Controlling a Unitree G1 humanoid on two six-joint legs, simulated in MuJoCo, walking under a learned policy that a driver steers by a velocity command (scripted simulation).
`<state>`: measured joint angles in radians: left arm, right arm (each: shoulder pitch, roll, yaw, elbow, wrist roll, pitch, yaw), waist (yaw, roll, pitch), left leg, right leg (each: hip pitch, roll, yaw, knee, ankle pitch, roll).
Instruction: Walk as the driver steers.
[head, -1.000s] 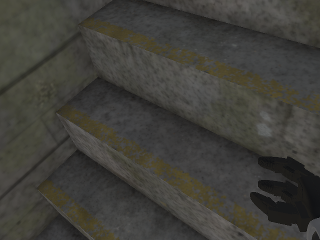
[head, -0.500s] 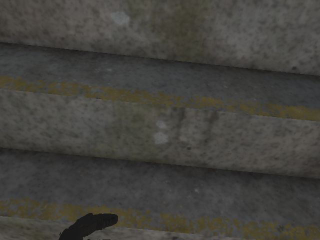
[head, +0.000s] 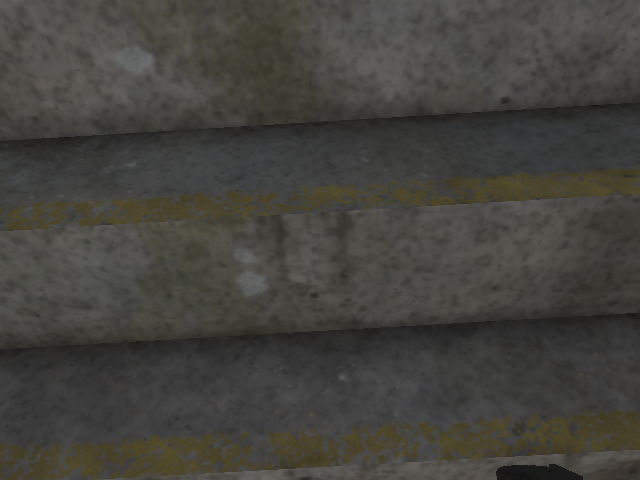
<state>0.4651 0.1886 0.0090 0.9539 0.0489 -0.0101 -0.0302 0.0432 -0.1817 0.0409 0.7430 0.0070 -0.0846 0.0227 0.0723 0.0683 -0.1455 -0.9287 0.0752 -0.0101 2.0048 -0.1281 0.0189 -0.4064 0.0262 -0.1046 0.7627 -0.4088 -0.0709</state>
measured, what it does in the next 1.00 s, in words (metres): climbs: left foot 0.25 m higher, then right foot 0.25 m lower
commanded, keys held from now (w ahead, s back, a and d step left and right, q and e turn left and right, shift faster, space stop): w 1.00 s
